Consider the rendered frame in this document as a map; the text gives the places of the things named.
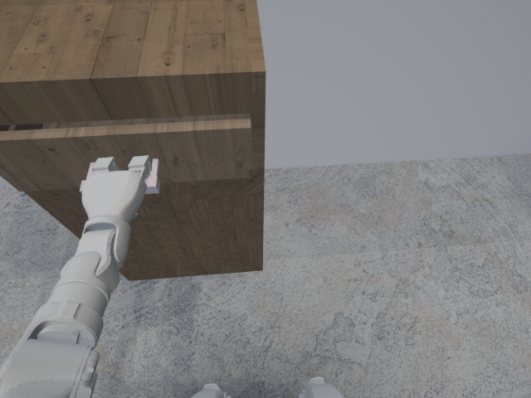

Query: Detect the cabinet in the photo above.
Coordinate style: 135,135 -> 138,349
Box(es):
0,0 -> 266,281

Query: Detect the robot shin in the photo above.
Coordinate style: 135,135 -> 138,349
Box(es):
203,384 -> 221,391
307,377 -> 325,387

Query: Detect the handle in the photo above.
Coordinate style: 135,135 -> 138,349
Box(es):
80,159 -> 160,194

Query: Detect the robot right shin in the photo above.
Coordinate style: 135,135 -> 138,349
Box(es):
307,377 -> 325,387

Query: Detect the robot left forearm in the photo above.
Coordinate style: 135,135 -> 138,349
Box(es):
0,216 -> 131,388

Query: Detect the drawer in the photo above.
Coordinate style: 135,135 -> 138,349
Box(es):
0,114 -> 253,192

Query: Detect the robot left hand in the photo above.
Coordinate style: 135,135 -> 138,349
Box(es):
82,155 -> 152,224

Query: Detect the robot left shin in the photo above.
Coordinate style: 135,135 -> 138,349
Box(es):
203,384 -> 221,391

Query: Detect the robot left upper arm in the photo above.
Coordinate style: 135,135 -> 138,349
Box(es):
0,339 -> 100,398

